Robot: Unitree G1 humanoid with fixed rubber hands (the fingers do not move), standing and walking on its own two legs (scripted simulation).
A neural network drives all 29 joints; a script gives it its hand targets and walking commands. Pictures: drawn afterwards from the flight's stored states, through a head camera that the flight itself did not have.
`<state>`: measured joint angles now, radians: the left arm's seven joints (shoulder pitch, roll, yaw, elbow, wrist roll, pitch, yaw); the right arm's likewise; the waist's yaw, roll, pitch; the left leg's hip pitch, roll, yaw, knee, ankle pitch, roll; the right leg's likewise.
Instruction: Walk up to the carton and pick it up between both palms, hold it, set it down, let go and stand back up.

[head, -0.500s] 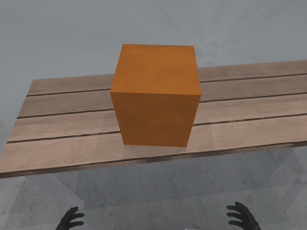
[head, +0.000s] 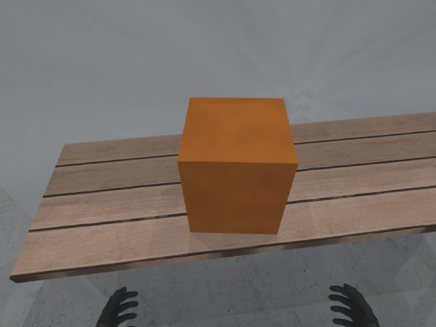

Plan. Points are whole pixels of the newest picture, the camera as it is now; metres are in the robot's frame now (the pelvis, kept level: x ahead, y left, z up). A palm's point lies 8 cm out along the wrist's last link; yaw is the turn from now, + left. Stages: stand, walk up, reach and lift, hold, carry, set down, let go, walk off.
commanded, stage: reach and lift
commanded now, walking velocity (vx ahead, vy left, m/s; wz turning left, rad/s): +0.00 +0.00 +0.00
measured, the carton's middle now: (234, 168) +0.46 +0.00 +0.02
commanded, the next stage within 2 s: none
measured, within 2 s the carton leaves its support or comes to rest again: neither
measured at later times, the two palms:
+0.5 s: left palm (112, 298) +0.19 +0.22 -0.03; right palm (369, 301) +0.19 -0.23 -0.03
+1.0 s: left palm (124, 252) +0.26 +0.21 +0.01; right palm (362, 255) +0.26 -0.22 +0.01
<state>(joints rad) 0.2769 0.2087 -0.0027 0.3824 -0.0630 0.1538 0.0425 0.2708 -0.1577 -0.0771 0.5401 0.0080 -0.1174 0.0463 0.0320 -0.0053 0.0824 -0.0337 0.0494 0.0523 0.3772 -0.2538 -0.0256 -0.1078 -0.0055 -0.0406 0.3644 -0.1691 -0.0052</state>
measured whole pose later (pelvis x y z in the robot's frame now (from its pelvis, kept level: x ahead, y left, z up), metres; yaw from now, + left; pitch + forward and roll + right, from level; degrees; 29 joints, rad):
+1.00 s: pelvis +0.00 +0.00 +0.00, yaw +0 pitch -2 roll +0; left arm -0.01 0.23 -0.09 0.41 -0.23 -0.07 0.10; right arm -0.01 -0.23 -0.06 0.47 0.23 -0.13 0.03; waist 0.01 0.01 0.02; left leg -0.10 0.03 0.04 0.38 -0.25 -0.02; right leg -0.18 -0.01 -0.01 0.39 -0.18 0.00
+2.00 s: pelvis +0.00 +0.00 +0.00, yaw +1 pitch +4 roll -1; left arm -0.58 0.33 0.10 0.41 -0.23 0.47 0.05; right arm -0.59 -0.39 -0.04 0.57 0.38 0.27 -0.03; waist -0.02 -0.01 -0.03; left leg -0.20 0.04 0.01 0.36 -0.22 -0.03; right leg -0.25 0.01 -0.01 0.31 -0.12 0.00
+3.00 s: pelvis -0.01 -0.01 -0.01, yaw +2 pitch +16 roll -1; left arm -0.97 0.33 -0.05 1.25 -0.29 -0.04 0.04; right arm -0.93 -0.29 0.02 1.12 0.31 0.00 -0.05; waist -0.02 0.01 -0.16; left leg -0.49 0.04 -0.03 0.42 -0.20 -0.04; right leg -0.53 0.01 -0.04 0.36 -0.10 -0.02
